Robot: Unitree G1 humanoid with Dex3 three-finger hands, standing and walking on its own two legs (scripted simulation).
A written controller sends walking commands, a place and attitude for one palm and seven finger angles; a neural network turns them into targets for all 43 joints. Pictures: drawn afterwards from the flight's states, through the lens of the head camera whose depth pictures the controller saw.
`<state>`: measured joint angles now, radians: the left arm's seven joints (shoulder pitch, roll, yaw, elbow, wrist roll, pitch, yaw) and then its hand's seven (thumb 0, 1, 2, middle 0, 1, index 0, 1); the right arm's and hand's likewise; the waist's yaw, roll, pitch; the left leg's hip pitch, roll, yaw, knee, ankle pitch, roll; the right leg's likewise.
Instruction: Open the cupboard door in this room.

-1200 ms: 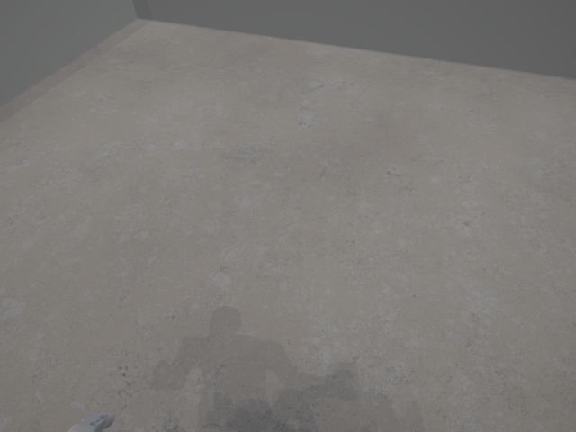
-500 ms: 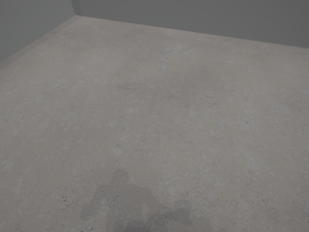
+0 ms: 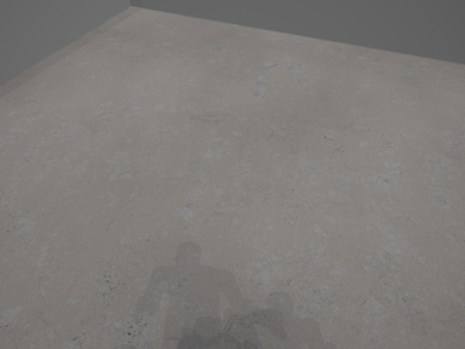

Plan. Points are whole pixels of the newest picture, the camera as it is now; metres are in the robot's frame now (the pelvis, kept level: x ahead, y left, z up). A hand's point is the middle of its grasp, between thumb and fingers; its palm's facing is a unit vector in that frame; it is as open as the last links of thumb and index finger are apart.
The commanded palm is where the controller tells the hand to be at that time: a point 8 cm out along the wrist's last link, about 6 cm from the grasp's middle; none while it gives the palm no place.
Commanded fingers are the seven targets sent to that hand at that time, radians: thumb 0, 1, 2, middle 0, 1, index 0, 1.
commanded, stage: turn or walk to find it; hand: left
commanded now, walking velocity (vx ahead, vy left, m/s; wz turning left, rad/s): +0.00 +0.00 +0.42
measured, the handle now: out of the picture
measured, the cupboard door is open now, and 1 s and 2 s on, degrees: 0 0 0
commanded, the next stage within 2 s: stand and wait in 1.32 s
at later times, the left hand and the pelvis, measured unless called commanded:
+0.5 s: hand out of the picture +0.00 +0.18 -0.15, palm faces +0.22 -0.93 -0.29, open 7.4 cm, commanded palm none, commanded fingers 0.00 0.90 0.90 -0.20 -0.30 -0.20 -0.30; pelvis -0.03 -0.03 +0.00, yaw +13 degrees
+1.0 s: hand out of the picture -0.11 +0.23 -0.17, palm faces +0.46 -0.85 -0.25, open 7.4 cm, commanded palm none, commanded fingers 0.00 0.90 0.90 -0.20 -0.30 -0.20 -0.30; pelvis -0.06 +0.01 +0.01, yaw +25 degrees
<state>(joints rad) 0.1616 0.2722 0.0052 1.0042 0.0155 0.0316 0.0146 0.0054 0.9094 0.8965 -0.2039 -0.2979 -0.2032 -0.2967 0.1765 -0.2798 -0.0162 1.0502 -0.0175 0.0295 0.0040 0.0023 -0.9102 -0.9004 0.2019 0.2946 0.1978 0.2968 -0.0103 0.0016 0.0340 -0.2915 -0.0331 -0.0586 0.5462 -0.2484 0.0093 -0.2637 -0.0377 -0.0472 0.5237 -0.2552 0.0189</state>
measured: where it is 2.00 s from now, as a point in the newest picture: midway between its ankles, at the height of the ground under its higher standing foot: outside the picture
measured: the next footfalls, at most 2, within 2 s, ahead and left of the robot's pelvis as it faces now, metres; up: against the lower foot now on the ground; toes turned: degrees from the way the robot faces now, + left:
right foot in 0.36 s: +0.02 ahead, -0.13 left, +0.00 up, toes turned +8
left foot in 0.74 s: -0.07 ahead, +0.12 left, +0.00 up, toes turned +24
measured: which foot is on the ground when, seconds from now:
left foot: down 0.00-0.36, up 0.38-0.72, down 0.74-1.00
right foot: down 0.00-0.08, up 0.10-0.34, down 0.36-0.74, up 0.76-1.00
